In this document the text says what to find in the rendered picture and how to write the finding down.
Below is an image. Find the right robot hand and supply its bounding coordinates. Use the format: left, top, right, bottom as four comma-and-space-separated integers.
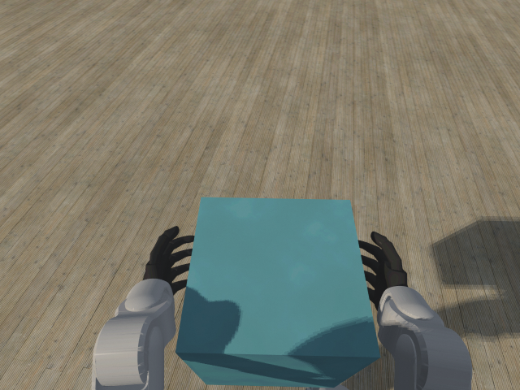
358, 232, 408, 311

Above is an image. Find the robot left forearm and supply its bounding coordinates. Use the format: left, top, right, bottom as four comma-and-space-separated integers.
91, 279, 176, 390

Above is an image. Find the carton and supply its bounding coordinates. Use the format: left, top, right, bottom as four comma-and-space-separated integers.
175, 197, 380, 388

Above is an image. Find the robot right forearm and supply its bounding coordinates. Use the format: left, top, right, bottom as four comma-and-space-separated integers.
377, 286, 472, 390

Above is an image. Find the left robot hand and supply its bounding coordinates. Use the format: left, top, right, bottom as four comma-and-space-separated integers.
143, 226, 195, 296

